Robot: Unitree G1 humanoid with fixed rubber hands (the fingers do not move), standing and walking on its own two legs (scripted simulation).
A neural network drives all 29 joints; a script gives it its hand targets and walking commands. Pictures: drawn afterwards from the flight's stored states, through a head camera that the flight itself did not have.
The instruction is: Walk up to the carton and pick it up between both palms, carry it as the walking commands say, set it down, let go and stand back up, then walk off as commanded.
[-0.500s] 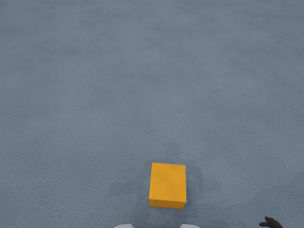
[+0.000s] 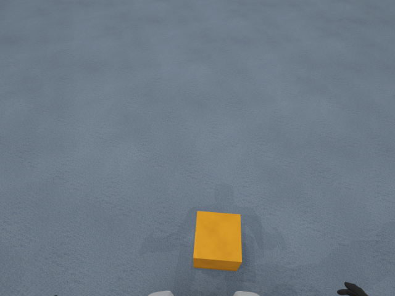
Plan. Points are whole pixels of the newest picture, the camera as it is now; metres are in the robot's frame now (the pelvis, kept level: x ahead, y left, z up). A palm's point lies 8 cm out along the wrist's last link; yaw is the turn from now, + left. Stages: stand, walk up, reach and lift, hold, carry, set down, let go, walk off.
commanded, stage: walk up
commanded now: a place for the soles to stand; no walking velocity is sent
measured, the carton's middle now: (216, 241) +0.43 -0.08 -0.66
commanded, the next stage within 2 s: none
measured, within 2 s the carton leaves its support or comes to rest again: neither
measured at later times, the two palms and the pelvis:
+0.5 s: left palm out of the picture +0.08 +0.32 -0.09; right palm out of the picture +0.09 -0.33 -0.09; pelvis +0.00 +0.00 +0.00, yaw +0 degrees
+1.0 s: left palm out of the picture +0.08 +0.32 -0.09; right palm out of the picture +0.09 -0.33 -0.09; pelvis +0.00 +0.00 +0.00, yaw -1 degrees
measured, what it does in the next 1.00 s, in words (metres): stands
